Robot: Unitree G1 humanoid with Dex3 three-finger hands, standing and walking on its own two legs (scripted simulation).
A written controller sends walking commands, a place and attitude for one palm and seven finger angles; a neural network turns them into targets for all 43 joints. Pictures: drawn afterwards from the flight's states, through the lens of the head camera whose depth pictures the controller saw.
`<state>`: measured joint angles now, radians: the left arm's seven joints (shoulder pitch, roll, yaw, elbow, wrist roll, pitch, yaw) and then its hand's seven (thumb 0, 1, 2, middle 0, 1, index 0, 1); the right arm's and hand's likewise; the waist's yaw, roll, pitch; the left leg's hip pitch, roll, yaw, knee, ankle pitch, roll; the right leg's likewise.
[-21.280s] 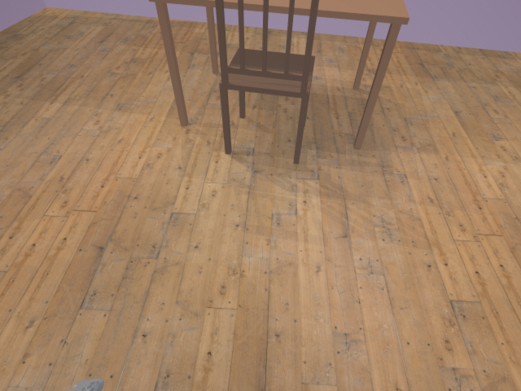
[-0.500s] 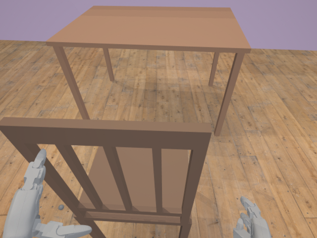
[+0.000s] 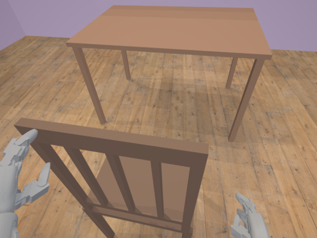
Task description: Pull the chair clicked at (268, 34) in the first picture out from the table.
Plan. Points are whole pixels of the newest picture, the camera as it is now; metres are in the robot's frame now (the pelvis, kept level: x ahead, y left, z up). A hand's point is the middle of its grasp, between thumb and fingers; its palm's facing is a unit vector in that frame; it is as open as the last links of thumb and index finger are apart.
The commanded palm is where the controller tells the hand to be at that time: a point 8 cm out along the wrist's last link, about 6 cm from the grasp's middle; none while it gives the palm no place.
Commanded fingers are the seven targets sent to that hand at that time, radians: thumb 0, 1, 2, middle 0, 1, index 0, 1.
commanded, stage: draw the hand back to the body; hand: left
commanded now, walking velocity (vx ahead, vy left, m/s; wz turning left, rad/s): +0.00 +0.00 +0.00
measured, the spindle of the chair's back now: (123, 186) +0.26 +0.16 -0.05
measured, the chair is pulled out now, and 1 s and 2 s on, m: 0.63 0.61 0.61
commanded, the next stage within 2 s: step back with the hand held close in 0.36 s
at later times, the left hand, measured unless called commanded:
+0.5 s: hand (45, 164) +0.18 +0.26 +0.16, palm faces +0.50 -0.75 -0.43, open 7.4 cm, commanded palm +0.15 +0.29 +0.18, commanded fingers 0.00 0.90 0.90 -0.20 -0.30 -0.20 -0.30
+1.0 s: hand (28, 179) +0.15 +0.27 +0.16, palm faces +0.38 -0.77 -0.51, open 7.4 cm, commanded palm +0.10 +0.31 +0.18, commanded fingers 0.00 0.90 0.90 -0.20 -0.30 -0.20 -0.30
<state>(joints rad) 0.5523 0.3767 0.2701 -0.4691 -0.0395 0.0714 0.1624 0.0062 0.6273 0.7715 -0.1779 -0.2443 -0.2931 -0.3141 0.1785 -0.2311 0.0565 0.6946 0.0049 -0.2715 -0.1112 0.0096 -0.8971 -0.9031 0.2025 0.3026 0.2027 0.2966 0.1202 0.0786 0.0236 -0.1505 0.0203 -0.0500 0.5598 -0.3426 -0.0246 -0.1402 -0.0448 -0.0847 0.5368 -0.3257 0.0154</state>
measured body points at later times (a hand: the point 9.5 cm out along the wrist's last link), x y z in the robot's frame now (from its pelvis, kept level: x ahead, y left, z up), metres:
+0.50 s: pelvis +0.00 -0.01 +0.01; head -0.01 -0.04 +0.45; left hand +0.15 +0.29 +0.19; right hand +0.19 -0.23 -0.09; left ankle -0.02 +0.14 -0.73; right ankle -0.02 -0.13 -0.73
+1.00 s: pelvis -0.06 +0.01 +0.00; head -0.04 +0.01 +0.45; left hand +0.13 +0.31 +0.19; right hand +0.12 -0.22 -0.08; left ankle -0.02 +0.14 -0.73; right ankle -0.02 -0.13 -0.73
